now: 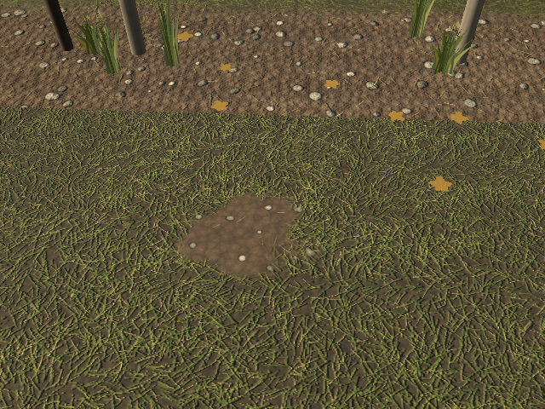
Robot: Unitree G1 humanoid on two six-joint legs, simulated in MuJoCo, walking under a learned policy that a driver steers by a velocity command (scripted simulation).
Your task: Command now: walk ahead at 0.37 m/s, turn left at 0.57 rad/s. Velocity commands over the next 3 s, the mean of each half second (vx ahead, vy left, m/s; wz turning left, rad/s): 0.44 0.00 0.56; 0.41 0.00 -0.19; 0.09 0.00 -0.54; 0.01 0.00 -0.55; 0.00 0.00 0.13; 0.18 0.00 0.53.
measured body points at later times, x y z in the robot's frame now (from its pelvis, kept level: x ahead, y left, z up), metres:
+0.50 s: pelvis +0.21 +0.04 -0.02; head +0.23 +0.04 +0.42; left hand +0.03 +0.22 -0.16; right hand +0.47 -0.11 -0.13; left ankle +0.31 +0.18 -0.73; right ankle +0.02 -0.10 -0.74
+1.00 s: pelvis +0.49 +0.13 -0.07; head +0.51 +0.12 +0.38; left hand +0.66 +0.36 -0.17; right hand +0.41 -0.07 -0.22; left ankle +0.30 +0.18 -0.74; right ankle +0.71 +0.05 -0.78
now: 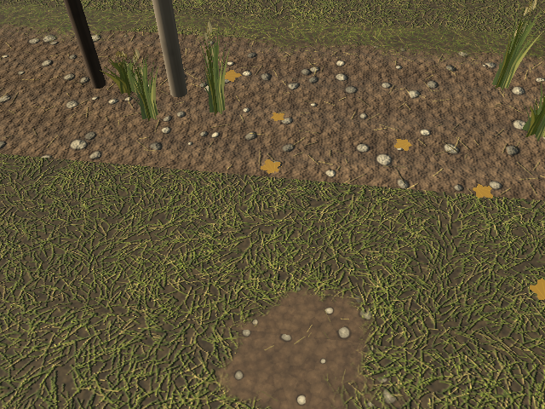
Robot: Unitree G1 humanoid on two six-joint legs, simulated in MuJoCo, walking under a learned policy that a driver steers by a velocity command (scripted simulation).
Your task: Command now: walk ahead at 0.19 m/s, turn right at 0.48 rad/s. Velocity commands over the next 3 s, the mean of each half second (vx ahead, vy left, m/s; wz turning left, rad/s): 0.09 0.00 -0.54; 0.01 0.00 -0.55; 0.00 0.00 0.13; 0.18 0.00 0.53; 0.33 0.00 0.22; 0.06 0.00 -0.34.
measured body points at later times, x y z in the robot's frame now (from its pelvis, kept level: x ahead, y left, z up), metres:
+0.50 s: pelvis +0.20 +0.02 -0.09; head +0.24 +0.03 +0.36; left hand +0.39 +0.25 -0.21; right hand +0.28 -0.28 -0.18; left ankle +0.28 +0.11 -0.83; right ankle +0.20 -0.11 -0.82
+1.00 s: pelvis +0.21 +0.02 -0.08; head +0.26 -0.01 +0.37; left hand +0.49 +0.14 -0.19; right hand +0.11 -0.27 -0.18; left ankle +0.29 +0.11 -0.83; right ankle +0.15 -0.09 -0.81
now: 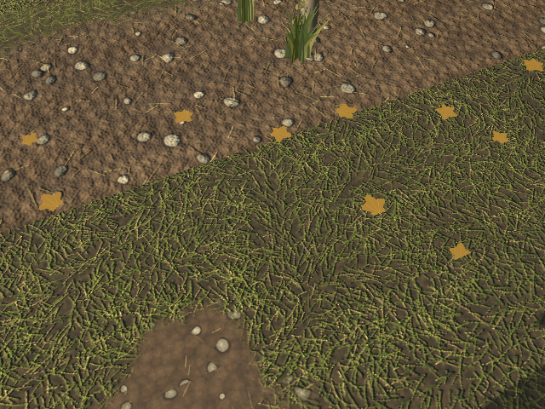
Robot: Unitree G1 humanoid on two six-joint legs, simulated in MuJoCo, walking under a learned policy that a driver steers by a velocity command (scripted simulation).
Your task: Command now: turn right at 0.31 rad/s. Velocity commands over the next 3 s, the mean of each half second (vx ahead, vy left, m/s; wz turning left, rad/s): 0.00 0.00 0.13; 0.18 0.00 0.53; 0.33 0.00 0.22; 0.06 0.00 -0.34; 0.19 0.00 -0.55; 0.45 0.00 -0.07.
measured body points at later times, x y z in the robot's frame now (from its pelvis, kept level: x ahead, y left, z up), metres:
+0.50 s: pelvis +0.03 -0.02 -0.01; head +0.08 -0.01 +0.44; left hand +0.12 +0.27 -0.11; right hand +0.15 -0.27 -0.13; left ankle +0.07 +0.12 -0.73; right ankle +0.01 -0.13 -0.75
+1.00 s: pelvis +0.14 +0.06 +0.00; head +0.17 +0.07 +0.45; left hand +0.16 +0.35 -0.12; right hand +0.30 -0.15 -0.12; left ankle +0.07 +0.13 -0.75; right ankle +0.28 -0.05 -0.72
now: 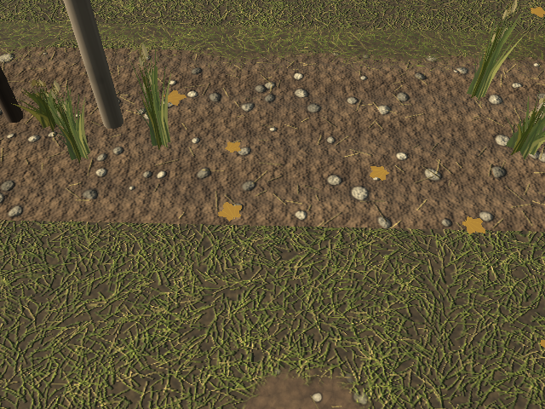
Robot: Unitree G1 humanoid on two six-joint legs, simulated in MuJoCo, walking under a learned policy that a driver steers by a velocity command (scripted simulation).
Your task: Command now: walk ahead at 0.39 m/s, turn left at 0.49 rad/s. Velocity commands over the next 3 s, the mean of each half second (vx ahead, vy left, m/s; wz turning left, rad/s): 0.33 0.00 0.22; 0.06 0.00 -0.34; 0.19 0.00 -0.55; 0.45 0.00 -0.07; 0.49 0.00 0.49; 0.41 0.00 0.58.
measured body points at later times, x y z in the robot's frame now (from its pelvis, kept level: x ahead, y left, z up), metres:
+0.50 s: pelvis +0.22 -0.04 -0.03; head +0.25 -0.04 +0.42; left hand +0.25 +0.22 -0.16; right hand +0.42 -0.27 -0.12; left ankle +0.27 +0.06 -0.73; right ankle +0.13 -0.14 -0.73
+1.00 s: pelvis +0.32 -0.06 -0.04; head +0.36 -0.07 +0.40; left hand +0.42 +0.18 -0.16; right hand +0.56 -0.32 -0.09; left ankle +0.34 +0.08 -0.69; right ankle +0.29 -0.17 -0.74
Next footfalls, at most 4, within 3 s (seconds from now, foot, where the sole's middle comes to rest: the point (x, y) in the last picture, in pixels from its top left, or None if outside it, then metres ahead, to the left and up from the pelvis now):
0.10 right None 0.16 -0.14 -0.79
0.48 left None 0.30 0.06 -0.79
0.78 right None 0.33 -0.17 -0.79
1.24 left None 0.52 0.08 -0.94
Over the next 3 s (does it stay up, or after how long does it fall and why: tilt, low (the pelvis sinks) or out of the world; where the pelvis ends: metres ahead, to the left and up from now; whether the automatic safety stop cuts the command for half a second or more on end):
stays up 1.09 -0.35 -0.16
